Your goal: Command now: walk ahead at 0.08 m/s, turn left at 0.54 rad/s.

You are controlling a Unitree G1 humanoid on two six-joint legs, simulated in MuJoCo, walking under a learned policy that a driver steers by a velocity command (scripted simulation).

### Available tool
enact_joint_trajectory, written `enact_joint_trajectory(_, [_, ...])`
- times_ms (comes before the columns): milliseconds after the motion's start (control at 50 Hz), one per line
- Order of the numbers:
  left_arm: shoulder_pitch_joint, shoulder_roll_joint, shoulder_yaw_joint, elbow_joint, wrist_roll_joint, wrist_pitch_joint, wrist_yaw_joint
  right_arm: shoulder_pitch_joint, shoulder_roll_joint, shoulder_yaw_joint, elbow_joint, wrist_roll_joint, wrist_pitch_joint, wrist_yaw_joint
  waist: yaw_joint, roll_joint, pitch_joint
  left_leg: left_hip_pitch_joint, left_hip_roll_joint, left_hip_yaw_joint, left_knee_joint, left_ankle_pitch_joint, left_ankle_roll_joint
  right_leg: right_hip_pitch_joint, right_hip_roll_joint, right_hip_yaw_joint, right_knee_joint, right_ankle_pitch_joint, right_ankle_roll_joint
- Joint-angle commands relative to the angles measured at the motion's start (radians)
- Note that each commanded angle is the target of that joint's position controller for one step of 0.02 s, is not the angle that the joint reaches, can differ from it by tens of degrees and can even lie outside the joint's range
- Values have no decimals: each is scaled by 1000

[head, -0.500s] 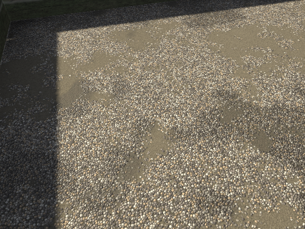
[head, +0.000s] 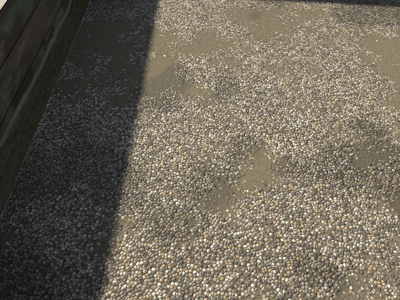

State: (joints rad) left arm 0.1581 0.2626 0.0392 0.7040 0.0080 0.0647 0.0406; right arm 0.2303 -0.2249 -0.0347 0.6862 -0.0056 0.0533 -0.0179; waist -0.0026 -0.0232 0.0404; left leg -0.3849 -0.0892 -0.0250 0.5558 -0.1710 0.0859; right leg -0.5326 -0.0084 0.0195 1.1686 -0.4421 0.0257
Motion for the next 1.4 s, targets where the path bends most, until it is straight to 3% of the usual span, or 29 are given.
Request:
enact_joint_trajectory(20, [35,92,32,-68,8,25,-3,3,-152,-43,-78,-3,-24,4,31,91,-118,100,234,-323,-227,256,148,-19,5,32,-18,64,11])
enact_joint_trajectory(120, [-76,76,19,-110,5,48,-5,10,-176,-57,-103,5,-17,18,3,120,-77,73,193,-391,-284,-152,116,1,30,39,-233,90,12])
enact_joint_trajectory(140, [-97,50,12,-125,-11,11,15,31,-209,-59,-122,7,0,-9,-2,100,-22,83,232,-524,-299,-272,148,-30,14,120,-260,94,2])
enact_joint_trajectory(180, [-101,76,13,-117,-21,-35,14,26,-211,-60,-135,8,13,-40,-7,124,-28,133,258,-572,-305,-337,151,-56,11,145,-343,81,-2])
enact_joint_trajectory(220, [-84,77,9,-101,-13,-59,-3,8,-202,-54,-160,5,29,-45,-24,136,-82,136,241,-545,-281,-277,135,22,15,119,-405,80,-8])
enact_joint_trajectory(280, [-60,70,2,-95,-12,-77,-27,30,-198,-51,-156,18,39,-40,-40,167,-126,128,209,-525,-268,-263,107,146,22,66,-499,82,-21])
enact_joint_trajectory(340, [-9,63,-4,-86,20,-79,-38,28,-172,-35,-154,32,34,-26,-5,172,-140,84,149,-489,-230,-307,36,326,-9,52,-721,231,-52])
enact_joint_trajectory(360, [24,90,1,-88,36,-76,-43,40,-155,-30,-147,34,29,-19,3,134,-157,46,113,-453,-168,-331,-2,398,-94,113,-740,290,-80])
enact_joint_trajectory(380, [-7,177,16,-88,54,-77,-49,38,-140,-29,-167,36,22,-11,-44,-123,-91,-31,11,-286,-77,-349,-47,339,-202,267,-832,290,-147])
enact_joint_trajectory(400, [-37,156,8,-104,61,-76,-55,19,-170,-36,-164,29,8,-10,-38,-202,-52,-44,-2,-215,-2,-324,-77,283,-267,357,-921,297,-193])
enact_joint_trajectory(420, [-69,138,3,-117,50,-75,-54,6,-186,-41,-152,21,-2,-6,-40,-180,-50,-37,22,-195,23,-282,-94,301,-272,369,-910,304,-202])
enact_joint_trajectory(440, [-71,132,0,-121,33,-73,-52,13,-176,-36,-122,15,-2,-5,-40,-121,-68,2,45,-182,21,-236,-107,315,-241,332,-892,274,-189])
enact_joint_trajectory(480, [-54,137,1,-111,4,-68,-44,4,-141,-22,-101,9,1,0,-31,-94,-72,60,69,-159,-4,-140,-117,313,-202,288,-884,198,-164])
enact_joint_trajectory(540, [-22,118,-9,-97,4,-64,-52,-20,-108,-1,-102,9,2,9,-27,-99,-37,132,91,-151,-102,-44,-120,274,-143,255,-897,103,-125])
enact_joint_trajectory(580, [27,115,-11,-86,4,-67,-60,-33,-135,3,-102,4,2,9,2,-77,-27,163,110,-174,-128,-27,-121,249,-117,255,-914,59,-104])
enact_joint_trajectory(620, [10,115,-14,-84,4,-66,-57,8,-140,2,-87,4,-3,13,-25,-70,-21,150,117,-183,-149,-74,-116,250,-111,229,-926,-41,-94])
enact_joint_trajectory(660, [16,109,-16,-84,5,-65,-53,4,-154,2,-76,1,-13,14,-18,-27,-4,131,123,-189,-162,-73,-111,260,-94,199,-908,-10,-87])
enact_joint_trajectory(700, [34,100,-16,-95,-8,-57,-52,-10,-149,8,-76,-5,-17,18,0,38,-21,94,128,-201,-184,-73,-113,325,-82,172,-860,89,-92])
enact_joint_trajectory(820, [77,89,-25,-108,-5,-37,-32,-3,-145,19,-57,6,-45,21,20,60,-41,76,130,-218,-209,-68,-103,378,-63,135,-802,206,-88])
enact_joint_trajectory(1060, [135,90,-33,-120,-15,-41,-17,16,-137,27,-5,12,-43,22,15,27,-57,146,121,-211,-188,36,-82,380,-54,119,-779,320,-60])
enact_joint_trajectory(1080, [135,89,-33,-110,-7,-32,-12,5,-136,31,-23,3,-46,24,10,20,-40,129,128,-211,-202,50,-78,378,-49,113,-773,345,-67])
enact_joint_trajectory(1120, [168,84,-37,-99,0,-21,-9,0,-119,41,-26,3,-44,27,19,42,-70,140,121,-205,-209,9,-74,408,-44,107,-778,303,-59])
enact_joint_trajectory(1140, [98,43,-37,-102,-20,-21,-31,-22,-97,32,-2,16,-29,14,6,0,-85,177,105,-166,-185,36,-90,360,-37,82,-783,284,-29])
enact_joint_trajectory(1200, [119,58,-29,-90,-23,-25,-43,-13,-111,27,6,11,-17,4,3,17,-63,190,113,-169,-171,98,-87,336,-31,81,-786,316,-18])
enact_joint_trajectory(1240, [132,66,-24,-78,-20,-26,-38,-6,-110,24,19,14,-21,1,4,29,-58,183,115,-166,-166,129,-87,349,-35,83,-779,363,-21])
enact_joint_trajectory(1260, [211,98,-25,-62,1,-27,-18,28,-121,37,8,0,-30,5,14,71,-43,163,118,-197,-196,105,-72,396,-37,107,-783,370,-50])
enact_joint_trajectory(1280, [209,95,-24,-51,1,-24,-4,13,-115,37,14,7,-39,8,17,72,-27,144,118,-193,-205,104,-73,412,-44,109,-783,403,-54])
enact_joint_trajectory(1380, [206,77,-35,-42,-7,-11,11,6,-122,40,11,18,-61,21,24,22,-54,152,115,-179,-210,109,-91,479,-50,122,-789,485,-53])
enact_joint_trajectory(1400, [189,87,-37,-46,9,-7,16,-11,-130,41,1,5,-60,14,27,13,-70,177,118,-184,-220,163,-94,485,-48,123,-806,527,-55])
